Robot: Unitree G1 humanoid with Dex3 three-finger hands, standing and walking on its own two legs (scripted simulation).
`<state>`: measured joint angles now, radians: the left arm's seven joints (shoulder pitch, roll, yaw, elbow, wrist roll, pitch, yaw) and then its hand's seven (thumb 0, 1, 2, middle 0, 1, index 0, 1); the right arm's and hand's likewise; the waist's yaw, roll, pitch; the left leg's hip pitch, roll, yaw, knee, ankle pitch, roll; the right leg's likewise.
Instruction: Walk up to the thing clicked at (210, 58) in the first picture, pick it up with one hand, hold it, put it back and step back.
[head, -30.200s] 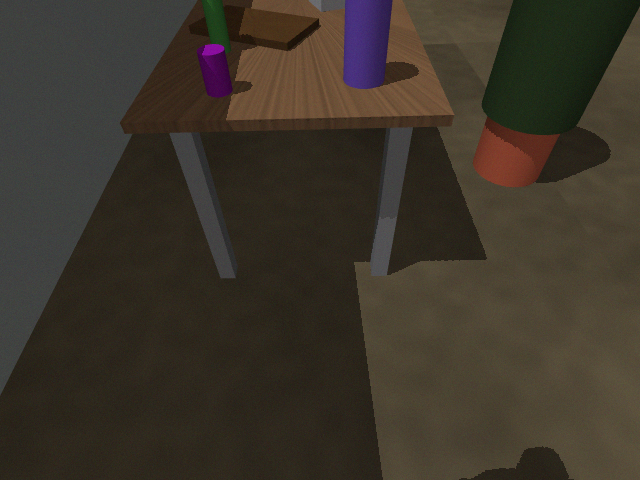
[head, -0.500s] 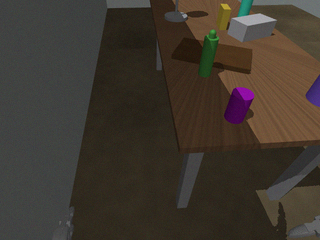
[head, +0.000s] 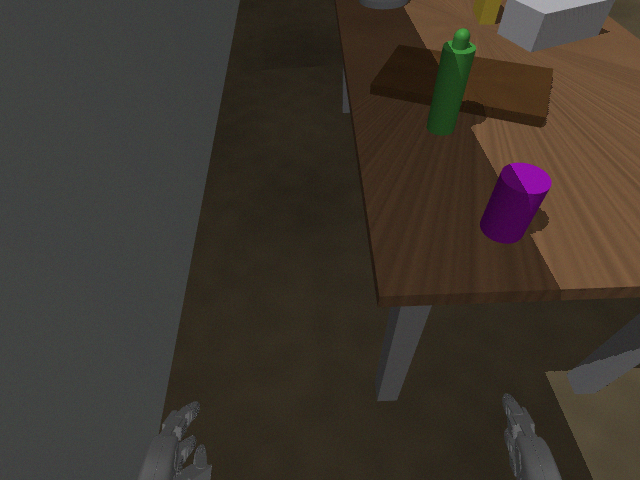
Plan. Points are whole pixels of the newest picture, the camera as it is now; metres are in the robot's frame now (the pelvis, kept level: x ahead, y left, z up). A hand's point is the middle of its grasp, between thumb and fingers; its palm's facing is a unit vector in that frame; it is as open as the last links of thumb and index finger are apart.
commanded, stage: home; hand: right
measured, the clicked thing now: (512, 204) +0.50 -0.27 +0.04
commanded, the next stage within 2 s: none
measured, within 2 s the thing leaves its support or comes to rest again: neither
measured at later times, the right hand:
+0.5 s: hand (491, 464) +0.18 -0.20 -0.12, palm faces -0.04 +0.95 -0.30, open 17.5 cm
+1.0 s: hand out of the picture +0.06 -0.27 -0.14, palm faces -0.09 +0.92 -0.39, open 17.6 cm
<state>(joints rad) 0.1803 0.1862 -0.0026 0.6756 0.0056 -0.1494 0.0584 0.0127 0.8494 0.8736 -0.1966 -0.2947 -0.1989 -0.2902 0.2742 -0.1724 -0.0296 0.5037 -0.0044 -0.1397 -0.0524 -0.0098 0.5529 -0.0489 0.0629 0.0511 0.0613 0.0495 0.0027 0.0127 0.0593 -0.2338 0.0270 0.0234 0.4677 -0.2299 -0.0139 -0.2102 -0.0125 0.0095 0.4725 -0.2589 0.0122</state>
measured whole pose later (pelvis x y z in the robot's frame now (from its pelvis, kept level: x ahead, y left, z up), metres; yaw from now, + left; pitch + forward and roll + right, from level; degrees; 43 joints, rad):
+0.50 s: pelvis +0.02 +0.00 +0.00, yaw +1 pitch +0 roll +0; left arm 0.19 0.26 0.00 0.76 0.04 -0.02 0.02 0.01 0.89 0.90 -0.20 -0.30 -0.20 -0.30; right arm 0.19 -0.25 0.01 0.70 -0.03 -0.07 -0.04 0.00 0.56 -0.04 0.06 0.05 0.06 0.05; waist 0.02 -0.01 0.02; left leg -0.24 0.03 0.01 0.52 -0.28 -0.02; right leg -0.20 -0.01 0.00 0.51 -0.31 0.01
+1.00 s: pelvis -0.01 -0.01 +0.01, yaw +1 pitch -3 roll +0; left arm 0.18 0.37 -0.01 1.12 0.03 0.01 -0.01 0.01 0.90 0.90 -0.20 -0.30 -0.20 -0.30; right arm 0.18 -0.37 0.03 1.09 -0.02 -0.01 -0.01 0.00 0.57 -0.03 0.06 0.05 0.06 0.04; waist 0.01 -0.01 0.04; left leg -0.15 0.04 0.00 0.38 -0.18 -0.03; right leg -0.10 0.00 -0.02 0.36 -0.20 0.00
